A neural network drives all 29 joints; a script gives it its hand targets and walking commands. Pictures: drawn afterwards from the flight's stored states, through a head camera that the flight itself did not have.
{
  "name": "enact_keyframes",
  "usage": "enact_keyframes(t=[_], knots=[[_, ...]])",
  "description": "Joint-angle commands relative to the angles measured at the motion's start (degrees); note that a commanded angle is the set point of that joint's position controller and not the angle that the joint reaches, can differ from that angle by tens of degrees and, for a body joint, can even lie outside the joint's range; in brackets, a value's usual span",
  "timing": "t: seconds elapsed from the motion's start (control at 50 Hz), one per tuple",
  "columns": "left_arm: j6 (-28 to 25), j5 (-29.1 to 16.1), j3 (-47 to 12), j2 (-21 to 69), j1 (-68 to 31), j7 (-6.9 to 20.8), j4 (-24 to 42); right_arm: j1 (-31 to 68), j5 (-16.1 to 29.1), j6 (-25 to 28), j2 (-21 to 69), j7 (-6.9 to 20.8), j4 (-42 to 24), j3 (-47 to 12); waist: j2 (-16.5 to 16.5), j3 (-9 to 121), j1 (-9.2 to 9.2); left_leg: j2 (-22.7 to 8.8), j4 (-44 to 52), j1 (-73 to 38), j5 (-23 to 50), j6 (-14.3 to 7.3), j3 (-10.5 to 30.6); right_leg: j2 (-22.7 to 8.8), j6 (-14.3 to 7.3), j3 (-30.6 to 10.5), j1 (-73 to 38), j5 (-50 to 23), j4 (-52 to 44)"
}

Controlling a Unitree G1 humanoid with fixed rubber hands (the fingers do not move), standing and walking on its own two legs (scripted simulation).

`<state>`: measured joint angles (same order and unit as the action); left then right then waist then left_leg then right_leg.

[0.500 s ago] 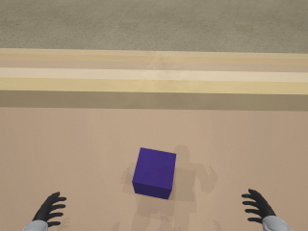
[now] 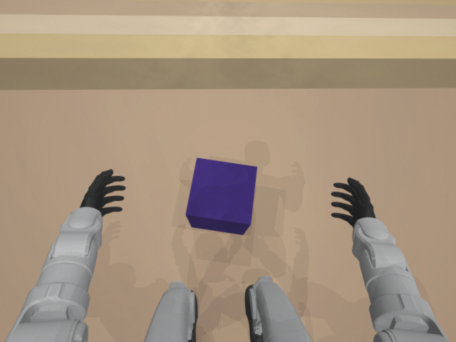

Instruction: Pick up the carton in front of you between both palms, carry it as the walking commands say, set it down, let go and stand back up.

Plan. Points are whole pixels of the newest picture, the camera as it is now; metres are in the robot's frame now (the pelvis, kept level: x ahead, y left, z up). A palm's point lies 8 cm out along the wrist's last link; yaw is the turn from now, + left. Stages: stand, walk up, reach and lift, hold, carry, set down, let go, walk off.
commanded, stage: reach and lift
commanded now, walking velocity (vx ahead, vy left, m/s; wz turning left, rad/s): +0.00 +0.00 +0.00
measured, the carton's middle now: (221, 199) +0.49 -0.02 -0.58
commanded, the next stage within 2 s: none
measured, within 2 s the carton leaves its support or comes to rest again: neither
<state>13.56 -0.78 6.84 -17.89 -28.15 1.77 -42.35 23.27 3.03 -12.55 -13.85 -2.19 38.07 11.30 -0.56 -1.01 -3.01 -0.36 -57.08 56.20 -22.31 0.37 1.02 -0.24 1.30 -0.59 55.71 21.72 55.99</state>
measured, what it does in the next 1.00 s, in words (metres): lowers itself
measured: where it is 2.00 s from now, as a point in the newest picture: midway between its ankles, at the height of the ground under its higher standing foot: (222, 330)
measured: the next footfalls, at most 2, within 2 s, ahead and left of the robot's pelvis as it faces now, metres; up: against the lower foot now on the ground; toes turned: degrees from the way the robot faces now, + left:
none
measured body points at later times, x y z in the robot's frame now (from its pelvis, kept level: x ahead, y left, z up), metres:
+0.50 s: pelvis -0.04 +0.01 -0.05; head +0.28 +0.01 +0.26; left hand +0.55 +0.17 -0.15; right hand +0.47 -0.22 -0.15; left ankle +0.04 +0.12 -0.67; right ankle +0.04 -0.13 -0.67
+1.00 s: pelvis -0.04 +0.01 -0.20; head +0.32 +0.01 +0.07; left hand +0.53 +0.16 -0.37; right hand +0.46 -0.22 -0.36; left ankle +0.04 +0.13 -0.67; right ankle +0.04 -0.13 -0.67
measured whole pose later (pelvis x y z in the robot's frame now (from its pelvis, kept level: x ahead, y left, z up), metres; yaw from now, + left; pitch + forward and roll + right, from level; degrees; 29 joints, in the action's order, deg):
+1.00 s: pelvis -0.04 +0.01 -0.20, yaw -3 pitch +53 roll -4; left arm 6.5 -1.2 8.4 -22.7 -76.7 -1.9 -59.1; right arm 67.1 3.7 -5.3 -9.7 -7.4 48.6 21.2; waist -0.6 -0.3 -4.9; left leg 3.1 -98.5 120.6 -30.4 1.5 4.7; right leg 2.4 3.7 -1.9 119.7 29.2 96.0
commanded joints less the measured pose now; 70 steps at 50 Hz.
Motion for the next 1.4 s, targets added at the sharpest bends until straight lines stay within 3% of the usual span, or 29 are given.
enact_keyframes(t=[0.0, 0.14, 0.28, 0.38, 0.46, 0.56, 0.66, 0.78, 0.92, 1.04, 1.18, 1.3, 1.38], knots=[[-0.4, -0.5, 1.9, -8.1, -17.0, 0.0, 2.9, 13.3, 0.6, 0.3, -6.9, -1.2, -4.4, 2.8, -1.8, 35.1, -1.04, 2.7, 2.6, -17.9, 20.8, 1.3, 0.5, 2.9, 2.1, 2.6, -5.9, -19.6, -3.5], [1.5, -0.4, 2.8, -11.3, -40.2, 0.6, -4.3, 34.1, 1.0, -2.2, -5.9, -3.5, -2.0, 4.9, -2.4, 41.4, -1.90, 3.2, 3.2, -9.2, 4.4, 1.2, -1.0, 2.7, 2.4, 4.1, -1.9, -5.7, -3.3], [0.7, 1.3, 4.2, -13.0, -57.3, 2.0, -13.3, 47.9, -1.0, -2.3, -3.4, -5.1, 2.7, 9.0, -3.6, 47.3, -4.03, 4.0, 1.3, -2.8, 2.9, 1.1, -1.3, 3.2, 2.8, 4.9, 2.0, -4.5, -1.2], [-1.0, 4.2, 6.4, -13.3, -65.4, 2.7, -15.6, 54.7, -3.5, -0.6, -1.7, -5.0, 1.8, 12.7, -5.0, 52.1, -4.95, 4.6, -0.3, -2.4, 7.8, 1.0, -1.0, 3.7, 3.2, 5.6, 3.9, -9.1, 0.3], [-2.0, 6.6, 7.9, -12.7, -67.7, 2.6, -13.3, 54.8, -5.1, 0.8, -0.7, -4.5, -1.2, 14.7, -6.8, 62.2, -5.30, 5.0, -2.4, -9.4, 20.5, 1.0, -0.8, 4.5, 3.2, 6.3, 3.4, -19.5, 1.5], [-3.9, 9.1, 10.2, -8.0, -63.7, 2.5, -11.5, 49.6, -6.8, 3.5, 2.7, -2.9, -1.8, 16.9, -8.2, 62.8, -5.14, 4.8, -6.0, -9.7, 35.1, 1.0, 0.1, 4.8, 2.9, 6.0, 10.6, -29.5, 3.9], [-6.2, 11.1, 12.6, -3.6, -57.7, 1.6, -12.0, 45.7, -9.5, 6.6, 5.2, -1.8, 0.3, 19.2, -7.8, 58.2, -4.14, 4.2, -12.0, 0.2, 39.4, 1.0, 1.1, 4.8, 3.5, 5.3, 21.9, -31.3, 9.5], [-8.3, 9.4, 11.2, -4.0, -55.7, -0.8, -12.1, 46.2, -8.7, 8.9, 4.1, -2.3, 3.3, 18.3, -5.7, 57.3, -3.22, 4.4, -22.2, 18.7, 30.6, 1.6, 0.6, 4.5, 4.0, 4.6, 28.2, -28.1, 21.4], [-8.6, 0.0, 2.3, -10.7, -63.7, -3.9, -9.8, 53.1, 0.2, 8.7, -1.8, -5.2, 4.2, 10.3, -6.6, 70.3, -3.60, 4.5, -36.8, 21.7, 26.5, 1.9, -0.8, 4.3, 4.3, 5.3, 29.3, -27.2, 35.9], [-6.7, -5.9, -3.5, -14.5, -72.6, -4.6, -10.9, 61.3, 6.0, 6.6, -6.2, -7.0, 5.2, 5.8, -9.2, 71.1, -3.71, 3.4, -44.8, 21.8, 15.9, 2.2, -2.0, 3.6, 3.9, 7.0, 35.6, -15.4, 43.4], [-5.7, -8.2, -5.7, -16.2, -80.2, -4.0, -19.9, 71.1, 6.5, 5.5, -7.5, -7.0, 12.6, 5.3, -7.1, 57.6, -3.87, 1.9, -49.9, 33.5, 1.2, 1.6, -1.4, 2.2, 3.3, 6.6, 39.4, -3.2, 49.8], [-7.5, -8.3, -6.2, -17.3, -82.8, -3.4, -25.2, 74.9, 5.0, 7.4, -8.0, -6.2, 18.7, 5.5, -5.1, 48.4, -3.42, 1.1, -54.7, 40.1, 0.1, 1.4, -0.5, 1.6, 3.0, 5.4, 39.8, -3.8, 55.4], [-9.3, -9.3, -7.5, -18.3, -86.8, -4.1, -22.7, 78.8, 6.0, 9.2, -10.1, -6.5, 17.6, 4.4, -5.0, 49.8, -3.47, 1.2, -57.9, 40.0, 3.8, 1.2, -0.4, 1.7, 2.6, 4.9, 39.0, -8.4, 58.7]])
